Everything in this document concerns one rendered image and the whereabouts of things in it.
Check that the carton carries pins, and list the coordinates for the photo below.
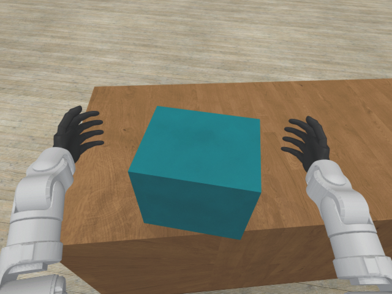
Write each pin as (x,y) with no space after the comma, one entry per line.
(198,171)

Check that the robot left forearm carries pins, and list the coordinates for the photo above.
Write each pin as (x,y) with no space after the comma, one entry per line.
(35,224)

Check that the pedestal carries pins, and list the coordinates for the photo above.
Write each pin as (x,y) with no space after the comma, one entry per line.
(107,244)

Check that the robot left upper arm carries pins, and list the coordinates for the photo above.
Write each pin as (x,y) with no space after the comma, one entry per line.
(49,284)

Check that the robot left hand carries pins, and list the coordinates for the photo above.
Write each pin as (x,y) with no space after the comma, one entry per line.
(69,132)

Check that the robot right hand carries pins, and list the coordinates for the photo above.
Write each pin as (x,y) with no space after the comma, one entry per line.
(315,142)

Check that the robot right forearm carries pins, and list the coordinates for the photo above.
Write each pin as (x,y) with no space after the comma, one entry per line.
(358,253)

